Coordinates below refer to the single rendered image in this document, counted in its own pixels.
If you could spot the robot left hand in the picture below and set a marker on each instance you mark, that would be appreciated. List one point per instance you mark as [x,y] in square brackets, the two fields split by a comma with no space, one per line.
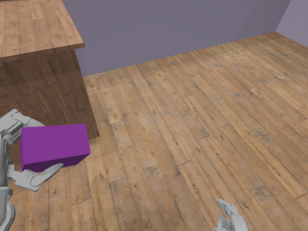
[11,125]

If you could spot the table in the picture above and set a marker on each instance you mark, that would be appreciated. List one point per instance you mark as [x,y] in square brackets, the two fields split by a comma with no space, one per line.
[39,71]

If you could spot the robot left forearm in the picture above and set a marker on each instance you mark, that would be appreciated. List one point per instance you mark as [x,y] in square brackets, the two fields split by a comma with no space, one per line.
[7,210]

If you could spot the sponge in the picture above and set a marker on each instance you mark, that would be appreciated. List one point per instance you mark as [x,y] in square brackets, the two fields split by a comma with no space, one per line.
[44,146]

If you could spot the robot right hand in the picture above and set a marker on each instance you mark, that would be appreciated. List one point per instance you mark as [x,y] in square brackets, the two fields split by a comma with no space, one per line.
[236,223]

